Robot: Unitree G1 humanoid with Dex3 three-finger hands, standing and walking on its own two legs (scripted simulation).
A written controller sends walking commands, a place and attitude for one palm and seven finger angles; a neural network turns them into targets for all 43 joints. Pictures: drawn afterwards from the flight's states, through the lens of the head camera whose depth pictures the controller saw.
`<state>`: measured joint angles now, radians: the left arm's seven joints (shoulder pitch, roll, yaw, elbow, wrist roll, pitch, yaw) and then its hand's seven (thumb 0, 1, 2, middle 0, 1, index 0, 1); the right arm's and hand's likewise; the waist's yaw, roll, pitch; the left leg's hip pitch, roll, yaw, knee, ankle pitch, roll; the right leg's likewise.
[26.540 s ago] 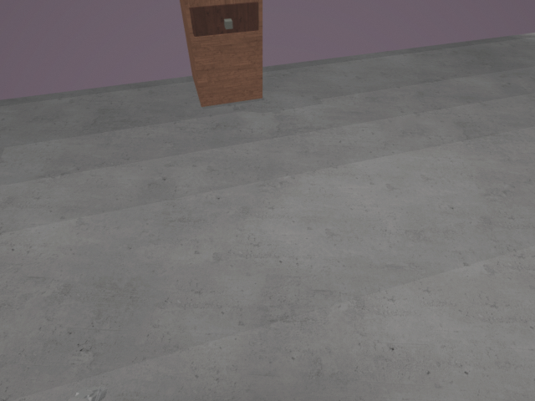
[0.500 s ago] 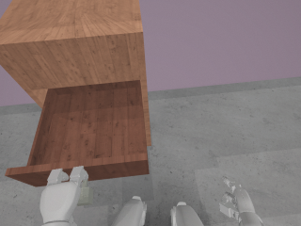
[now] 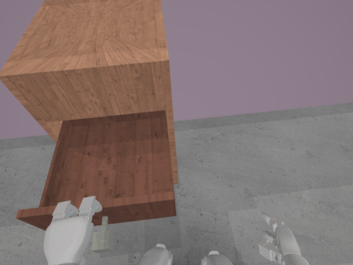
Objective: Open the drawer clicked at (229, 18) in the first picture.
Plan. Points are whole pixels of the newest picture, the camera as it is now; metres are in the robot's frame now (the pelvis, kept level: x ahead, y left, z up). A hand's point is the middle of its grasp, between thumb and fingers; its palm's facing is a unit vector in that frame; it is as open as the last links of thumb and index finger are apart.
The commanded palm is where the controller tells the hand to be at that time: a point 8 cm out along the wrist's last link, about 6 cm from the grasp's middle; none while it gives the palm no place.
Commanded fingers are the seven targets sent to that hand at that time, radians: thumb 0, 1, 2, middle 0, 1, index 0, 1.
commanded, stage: lift the hand off the handle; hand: left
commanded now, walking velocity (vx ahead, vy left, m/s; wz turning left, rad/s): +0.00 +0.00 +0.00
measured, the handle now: (103, 233) +0.21 +0.22 -0.14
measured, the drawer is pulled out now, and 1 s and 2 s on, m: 0.30 0.30 0.30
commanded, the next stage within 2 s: draw the hand back to the body in 0.96 s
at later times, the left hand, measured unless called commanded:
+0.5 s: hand (75, 235) +0.18 +0.23 -0.01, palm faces -0.03 -0.10 -0.99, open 13.8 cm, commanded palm +0.16 +0.22 +0.05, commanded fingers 0.00 -0.50 0.30 -0.30 -1.20 -0.30 -1.20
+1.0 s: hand (71, 234) +0.18 +0.23 +0.02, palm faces -0.03 -0.11 -0.99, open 13.8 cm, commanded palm +0.16 +0.23 +0.08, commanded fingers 0.00 -0.50 0.30 -0.30 -1.20 -0.30 -1.20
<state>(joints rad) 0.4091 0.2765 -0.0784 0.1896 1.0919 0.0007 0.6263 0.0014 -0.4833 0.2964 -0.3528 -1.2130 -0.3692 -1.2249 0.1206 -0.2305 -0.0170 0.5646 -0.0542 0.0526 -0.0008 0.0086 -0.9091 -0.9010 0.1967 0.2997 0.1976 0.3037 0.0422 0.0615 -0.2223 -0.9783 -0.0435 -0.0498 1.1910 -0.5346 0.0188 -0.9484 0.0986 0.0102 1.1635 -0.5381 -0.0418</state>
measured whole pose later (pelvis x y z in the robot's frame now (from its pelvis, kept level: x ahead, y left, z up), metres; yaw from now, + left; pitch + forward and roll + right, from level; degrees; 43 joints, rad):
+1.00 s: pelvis +0.01 -0.01 +0.04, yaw +0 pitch +11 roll +0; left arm 0.50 0.29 -0.09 0.07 1.04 0.04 0.52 0.00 -0.48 0.30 -0.32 -1.20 -0.31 -1.20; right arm 0.15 -0.24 -0.02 0.53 -0.02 0.08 0.03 0.01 -0.91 -0.90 0.20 0.30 0.20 0.30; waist 0.06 0.07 -0.18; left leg -0.68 -0.04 -0.03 0.95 -0.46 0.02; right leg -0.67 0.09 0.04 0.95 -0.47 -0.05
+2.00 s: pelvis +0.04 +0.00 +0.09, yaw +2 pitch -1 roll -1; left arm 0.60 0.31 0.16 -0.41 -0.04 -0.05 0.13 0.00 -0.18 0.43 -0.29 -1.00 -0.29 -1.01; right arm 0.23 -0.19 0.06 0.56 0.03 -0.11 -0.09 0.01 -0.91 -0.90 0.20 0.30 0.20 0.30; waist 0.03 0.07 -0.02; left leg -0.21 -0.05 -0.08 0.57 -0.34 0.03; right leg -0.17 0.06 0.02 0.53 -0.34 -0.04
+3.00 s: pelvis +0.03 +0.00 +0.10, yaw +1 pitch +2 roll -1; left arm 0.62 0.36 0.34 -0.52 -0.04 -0.18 0.11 0.02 0.89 0.89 -0.21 -0.30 -0.21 -0.31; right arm 0.15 -0.24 -0.02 0.58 0.03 -0.02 -0.05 0.01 -0.91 -0.90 0.20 0.30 0.20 0.30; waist 0.00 0.06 0.02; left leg -0.24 -0.02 -0.08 0.46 -0.25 0.01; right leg -0.19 0.08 0.03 0.38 -0.23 -0.04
